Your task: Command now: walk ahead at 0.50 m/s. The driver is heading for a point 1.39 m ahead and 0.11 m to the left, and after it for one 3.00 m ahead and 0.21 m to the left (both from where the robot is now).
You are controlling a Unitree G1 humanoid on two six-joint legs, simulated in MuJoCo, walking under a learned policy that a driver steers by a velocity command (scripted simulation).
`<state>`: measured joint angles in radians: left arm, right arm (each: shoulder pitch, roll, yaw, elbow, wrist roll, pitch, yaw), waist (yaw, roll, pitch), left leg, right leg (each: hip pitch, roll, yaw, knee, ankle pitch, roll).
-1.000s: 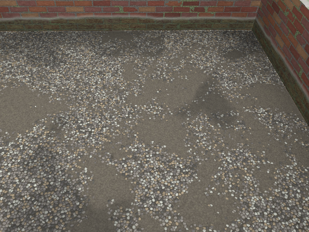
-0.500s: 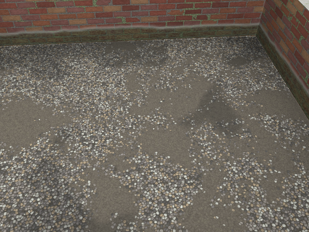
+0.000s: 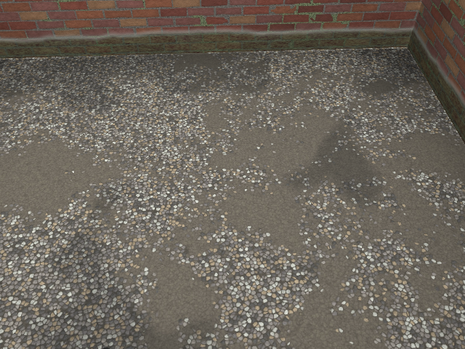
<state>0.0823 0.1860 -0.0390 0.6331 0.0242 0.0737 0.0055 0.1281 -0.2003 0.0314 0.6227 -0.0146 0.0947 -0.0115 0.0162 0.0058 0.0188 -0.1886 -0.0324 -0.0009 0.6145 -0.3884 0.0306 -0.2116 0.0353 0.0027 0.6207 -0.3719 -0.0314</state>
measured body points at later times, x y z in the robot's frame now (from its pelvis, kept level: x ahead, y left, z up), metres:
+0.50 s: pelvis -0.01 +0.00 +0.00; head -0.03 +0.00 +0.45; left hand +0.19 +0.19 -0.08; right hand +0.18 -0.20 -0.08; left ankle -0.04 +0.10 -0.73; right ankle -0.02 -0.10 -0.73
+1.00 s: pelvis -0.01 -0.01 +0.00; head -0.02 -0.01 +0.45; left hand +0.19 +0.18 -0.08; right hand +0.21 -0.20 -0.08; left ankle -0.04 +0.10 -0.73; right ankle -0.02 -0.10 -0.73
